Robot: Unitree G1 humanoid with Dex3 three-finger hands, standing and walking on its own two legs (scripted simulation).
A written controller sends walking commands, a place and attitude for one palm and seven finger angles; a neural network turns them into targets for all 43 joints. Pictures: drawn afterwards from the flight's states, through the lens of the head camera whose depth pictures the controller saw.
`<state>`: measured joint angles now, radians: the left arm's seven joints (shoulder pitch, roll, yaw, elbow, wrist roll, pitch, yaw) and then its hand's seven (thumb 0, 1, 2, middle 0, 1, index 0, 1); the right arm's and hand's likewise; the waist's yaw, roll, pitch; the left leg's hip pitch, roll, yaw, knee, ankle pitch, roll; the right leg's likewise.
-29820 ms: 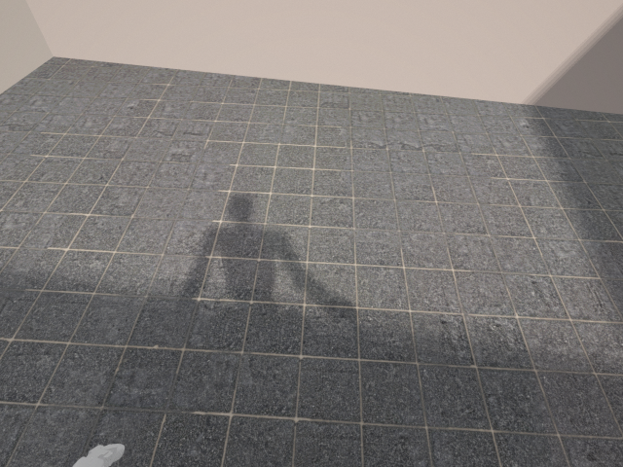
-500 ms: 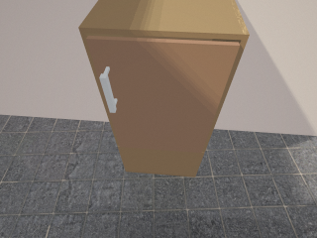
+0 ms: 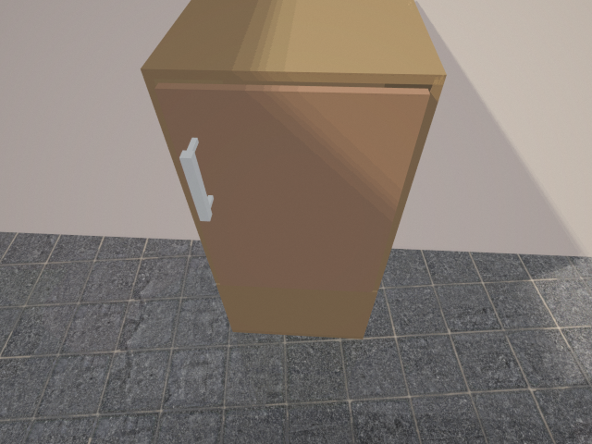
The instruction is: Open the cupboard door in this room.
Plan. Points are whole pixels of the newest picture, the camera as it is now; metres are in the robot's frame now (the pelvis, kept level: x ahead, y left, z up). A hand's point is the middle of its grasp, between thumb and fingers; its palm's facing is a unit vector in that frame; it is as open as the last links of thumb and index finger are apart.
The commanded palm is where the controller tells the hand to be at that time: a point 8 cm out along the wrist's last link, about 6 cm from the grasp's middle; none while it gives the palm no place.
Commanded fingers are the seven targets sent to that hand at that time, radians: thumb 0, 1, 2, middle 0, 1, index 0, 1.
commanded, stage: look again from close up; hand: left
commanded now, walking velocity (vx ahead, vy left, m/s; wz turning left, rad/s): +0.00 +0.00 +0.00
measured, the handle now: (200, 181) +0.55 +0.21 +0.02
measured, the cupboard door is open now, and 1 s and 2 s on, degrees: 0 0 0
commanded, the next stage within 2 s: raise the hand with hooked fingers in 0.62 s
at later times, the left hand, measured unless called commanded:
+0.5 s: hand out of the picture +0.03 +0.18 -0.17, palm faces +0.02 -0.98 -0.21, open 7.4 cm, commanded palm none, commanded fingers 0.00 0.90 0.90 -0.20 -0.30 -0.20 -0.30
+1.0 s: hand (164, 382) +0.20 +0.19 -0.01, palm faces +0.08 -1.00 -0.04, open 7.9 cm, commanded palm +0.13 +0.25 -0.05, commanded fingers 0.00 0.55 0.75 -0.23 -0.53 -0.23 -0.53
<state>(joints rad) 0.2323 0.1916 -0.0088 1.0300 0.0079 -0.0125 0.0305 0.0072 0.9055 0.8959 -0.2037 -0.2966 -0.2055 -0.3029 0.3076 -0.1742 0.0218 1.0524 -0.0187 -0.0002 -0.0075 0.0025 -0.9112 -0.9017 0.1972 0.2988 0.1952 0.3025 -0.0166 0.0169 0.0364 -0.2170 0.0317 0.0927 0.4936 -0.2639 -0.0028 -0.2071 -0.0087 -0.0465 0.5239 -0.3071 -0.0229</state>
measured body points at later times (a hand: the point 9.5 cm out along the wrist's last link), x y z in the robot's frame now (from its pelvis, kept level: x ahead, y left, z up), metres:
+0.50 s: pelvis +0.02 -0.01 +0.00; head +0.03 -0.01 +0.45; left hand +0.03 +0.23 -0.16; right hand +0.06 -0.24 -0.15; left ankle +0.00 +0.12 -0.74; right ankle -0.02 -0.10 -0.74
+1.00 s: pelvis -0.02 -0.01 -0.04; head +0.01 -0.01 +0.41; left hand +0.19 +0.24 -0.01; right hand +0.17 -0.26 -0.12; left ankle +0.00 +0.12 -0.74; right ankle -0.01 -0.10 -0.74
